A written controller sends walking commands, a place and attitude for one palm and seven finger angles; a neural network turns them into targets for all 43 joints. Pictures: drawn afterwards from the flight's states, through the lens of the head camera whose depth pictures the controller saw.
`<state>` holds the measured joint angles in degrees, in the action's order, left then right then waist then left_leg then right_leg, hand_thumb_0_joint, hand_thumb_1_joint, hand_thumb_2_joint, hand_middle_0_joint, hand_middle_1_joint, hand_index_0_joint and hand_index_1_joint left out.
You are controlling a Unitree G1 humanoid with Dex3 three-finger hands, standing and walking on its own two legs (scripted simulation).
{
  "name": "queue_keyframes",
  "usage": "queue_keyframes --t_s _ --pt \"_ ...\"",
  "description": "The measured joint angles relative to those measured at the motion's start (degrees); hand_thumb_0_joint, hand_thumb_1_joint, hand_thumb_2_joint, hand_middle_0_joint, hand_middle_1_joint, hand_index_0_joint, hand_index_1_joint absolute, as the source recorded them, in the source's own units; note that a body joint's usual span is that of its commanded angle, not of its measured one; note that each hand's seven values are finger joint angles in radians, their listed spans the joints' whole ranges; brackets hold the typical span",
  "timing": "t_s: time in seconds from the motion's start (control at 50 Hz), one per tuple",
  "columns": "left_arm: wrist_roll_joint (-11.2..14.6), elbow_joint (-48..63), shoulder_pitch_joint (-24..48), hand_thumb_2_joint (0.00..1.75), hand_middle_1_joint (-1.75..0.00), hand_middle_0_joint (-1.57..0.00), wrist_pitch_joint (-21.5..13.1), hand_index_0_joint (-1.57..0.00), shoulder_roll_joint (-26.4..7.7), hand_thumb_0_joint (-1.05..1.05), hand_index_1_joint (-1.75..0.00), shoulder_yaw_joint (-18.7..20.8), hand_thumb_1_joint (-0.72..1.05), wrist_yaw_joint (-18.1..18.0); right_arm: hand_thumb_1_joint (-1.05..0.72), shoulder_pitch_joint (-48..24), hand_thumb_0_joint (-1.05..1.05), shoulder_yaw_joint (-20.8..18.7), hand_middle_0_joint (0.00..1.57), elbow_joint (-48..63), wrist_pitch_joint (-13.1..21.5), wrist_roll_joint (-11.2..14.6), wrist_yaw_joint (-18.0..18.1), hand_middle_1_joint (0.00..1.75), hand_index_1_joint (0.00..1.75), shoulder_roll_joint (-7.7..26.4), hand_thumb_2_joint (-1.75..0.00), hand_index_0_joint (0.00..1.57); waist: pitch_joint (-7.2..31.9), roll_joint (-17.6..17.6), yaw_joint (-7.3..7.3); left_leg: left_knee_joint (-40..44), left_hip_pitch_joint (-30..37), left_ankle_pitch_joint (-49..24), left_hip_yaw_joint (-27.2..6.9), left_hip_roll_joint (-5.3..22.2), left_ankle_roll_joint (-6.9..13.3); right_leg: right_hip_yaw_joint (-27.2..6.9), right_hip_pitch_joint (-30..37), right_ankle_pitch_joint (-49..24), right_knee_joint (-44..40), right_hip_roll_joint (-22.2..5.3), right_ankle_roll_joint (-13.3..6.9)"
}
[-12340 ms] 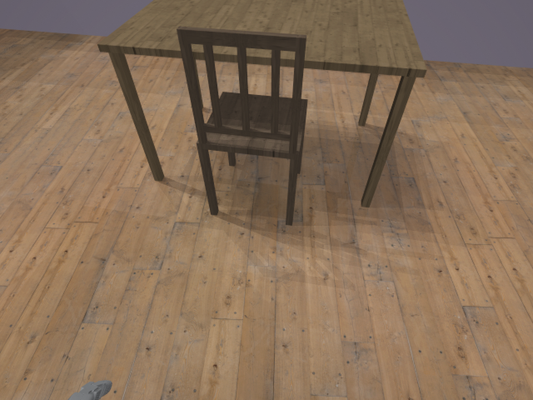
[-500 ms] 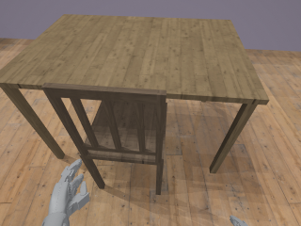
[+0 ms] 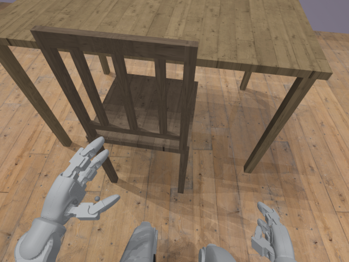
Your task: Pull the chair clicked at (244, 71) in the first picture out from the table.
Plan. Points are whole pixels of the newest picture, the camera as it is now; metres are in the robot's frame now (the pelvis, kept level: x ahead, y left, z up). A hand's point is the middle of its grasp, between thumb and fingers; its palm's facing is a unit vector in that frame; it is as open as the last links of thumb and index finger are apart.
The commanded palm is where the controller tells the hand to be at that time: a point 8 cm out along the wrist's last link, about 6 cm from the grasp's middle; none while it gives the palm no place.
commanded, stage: raise the hand toward the chair's back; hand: left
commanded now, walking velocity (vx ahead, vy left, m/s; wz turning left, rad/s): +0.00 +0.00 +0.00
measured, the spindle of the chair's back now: (126, 97) +0.55 +0.19 +0.02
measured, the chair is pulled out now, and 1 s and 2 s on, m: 0.00 0.00 0.00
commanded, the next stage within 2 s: aim the fingers beside a spindle in 1.42 s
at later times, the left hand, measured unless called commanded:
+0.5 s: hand (73, 182) +0.26 +0.23 +0.07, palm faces -0.07 -1.00 -0.03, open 15.6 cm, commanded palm +0.24 +0.29 +0.07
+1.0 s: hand (64, 174) +0.27 +0.25 +0.08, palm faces -0.10 -0.99 -0.06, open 16.9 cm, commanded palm +0.25 +0.30 +0.08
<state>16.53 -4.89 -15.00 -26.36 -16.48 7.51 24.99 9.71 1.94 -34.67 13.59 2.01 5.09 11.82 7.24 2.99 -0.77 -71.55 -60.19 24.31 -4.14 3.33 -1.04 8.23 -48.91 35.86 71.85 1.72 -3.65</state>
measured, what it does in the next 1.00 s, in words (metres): shifts its weight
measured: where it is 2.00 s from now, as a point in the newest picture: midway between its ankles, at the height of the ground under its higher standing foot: outside the picture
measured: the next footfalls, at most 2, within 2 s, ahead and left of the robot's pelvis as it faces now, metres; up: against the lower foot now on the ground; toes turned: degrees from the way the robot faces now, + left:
none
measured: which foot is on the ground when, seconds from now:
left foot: down 0.00-1.00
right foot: down 0.00-1.00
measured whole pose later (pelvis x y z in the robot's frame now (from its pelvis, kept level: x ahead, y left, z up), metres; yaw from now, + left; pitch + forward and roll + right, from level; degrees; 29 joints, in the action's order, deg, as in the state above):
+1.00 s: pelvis +0.02 +0.05 +0.03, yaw -1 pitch +13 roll -5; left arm 16.2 -4.4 -16.3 -18.7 -17.5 12.7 19.6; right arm 14.1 1.5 -31.7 9.9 1.8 3.0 13.9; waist 7.4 2.7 2.0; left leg -63.3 -54.0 23.0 -0.5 2.0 2.6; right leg 4.9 -42.4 31.6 60.6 0.3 0.8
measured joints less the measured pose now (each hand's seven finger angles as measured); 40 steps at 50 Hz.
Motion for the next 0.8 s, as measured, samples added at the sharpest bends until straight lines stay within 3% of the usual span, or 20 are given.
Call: queue_keyframes --t_s 0.06,0.1,0.14,0.2,0.26,0.3,0.38,0.56,0.7,0.8 --pt "0.5 -2.7 1.6 0.61 -0.19 -0.13 10.3 -0.14 -0.2 0.01 -0.19 0.9 0.23 -0.1 -0.90 2.2 0.02 0.6 0.20 0.7 -2.0 0.3 0.0 0.30 0.30 -1.7 -0.90 0.21 -0.5 0.5 1.99 2.9 2.2 -0.8 1.6 0.2 0.1 -1.6 1.4 -1.2 -2.4 -0.1 0.6" --pt "1.4 -2.4 -0.2 0.59 -0.19 -0.13 13.0 -0.14 0.9 0.01 -0.19 2.9 0.19 -2.4 -0.90 4.0 0.02 0.1 0.20 0.9 -2.7 0.1 -0.2 0.30 0.30 -2.2 -0.90 0.21 -0.2 0.5 2.69 5.0 3.8 -1.2 2.8 0.4 0.3 -2.8 2.4 -2.0 -4.5 0.0 1.1" --pt "1.9 -0.7 -2.7 0.57 -0.18 -0.13 11.8 -0.13 2.3 0.01 -0.18 5.0 0.14 -5.3 -0.90 5.8 0.02 -1.0 0.20 0.5 -2.7 -0.2 -0.5 0.30 0.30 -2.3 -0.90 0.21 0.4 0.2 2.74 6.7 5.0 -1.3 3.8 0.6 0.6 -3.8 3.1 -2.6 -6.2 0.0 1.5" --pt "1.1 1.6 -5.6 0.54 -0.17 -0.12 5.9 -0.12 3.2 0.01 -0.17 6.6 0.08 -8.0 -0.90 7.2 0.02 -2.8 0.20 -0.6 -2.3 -0.8 -1.2 0.30 0.30 -1.2 -0.90 0.21 1.1 -0.2 2.14 7.5 5.2 -1.2 4.4 0.3 1.1 -4.3 3.3 -2.9 -7.3 -0.3 2.0" --pt "0.2 1.3 -6.2 0.51 -0.16 -0.11 0.6 -0.11 2.6 0.01 -0.16 6.0 0.01 -7.5 -0.90 6.8 0.02 -3.7 0.20 -1.4 -1.7 -1.0 -1.8 0.30 0.30 0.8 -0.90 0.21 1.2 -0.1 1.73 6.3 3.3 -0.8 4.1 -0.3 1.7 -3.9 2.1 -2.3 -6.5 -0.8 2.5" --pt "0.1 0.4 -5.9 0.49 -0.15 -0.10 -0.4 -0.10 2.3 0.01 -0.15 4.6 -0.04 -5.7 -0.90 5.9 0.02 -4.0 0.20 -1.4 -1.3 -0.8 -1.9 0.30 0.30 2.0 -0.90 0.21 0.9 -0.1 1.61 5.1 2.0 -0.4 4.0 -0.5 2.1 -3.7 1.1 -1.9 -5.6 -1.1 2.9" --pt "-0.3 0.2 -5.6 0.45 -0.13 -0.09 1.9 -0.10 2.2 0.00 -0.13 2.0 -0.14 -3.5 -0.90 3.6 0.02 -4.2 0.20 -0.4 -0.3 -0.4 -1.4 0.30 0.29 2.9 -0.90 0.20 0.4 -0.5 1.73 4.1 0.8 0.0 4.1 -0.8 2.7 -3.8 0.2 -1.7 -5.0 -1.3 3.4" --pt "-1.1 6.7 -5.3 0.36 -0.10 -0.08 2.7 -0.08 1.8 0.00 -0.10 3.5 -0.35 -9.3 -0.91 0.6 0.02 -2.7 0.20 2.8 -1.1 -0.8 -2.0 0.30 0.29 0.5 -0.90 0.20 1.3 -1.4 1.45 5.8 3.7 -0.1 3.9 -1.2 3.3 -3.6 3.8 -2.6 -8.1 -1.6 4.2" --pt "-1.8 2.4 -4.1 0.32 -0.08 -0.06 8.0 -0.07 0.8 -0.01 -0.09 2.2 -0.45 -6.5 -0.90 0.7 0.02 -0.2 0.20 5.5 -2.9 -0.6 -2.3 0.30 0.30 0.2 -0.90 0.21 1.0 -0.7 1.32 7.2 5.1 -0.7 3.8 -1.5 3.8 -3.5 5.4 -3.5 -10.0 -1.8 4.6" --pt "-1.2 4.2 -4.7 0.31 -0.08 -0.06 6.1 -0.07 0.5 -0.01 -0.08 3.2 -0.48 -7.3 -0.90 2.3 0.02 0.1 0.20 5.0 -2.7 -1.0 -2.1 0.30 0.30 0.3 -0.90 0.21 0.4 -1.2 1.40 7.5 5.7 -0.8 3.8 -1.4 3.8 -3.4 6.1 -3.7 -10.6 -1.6 4.6"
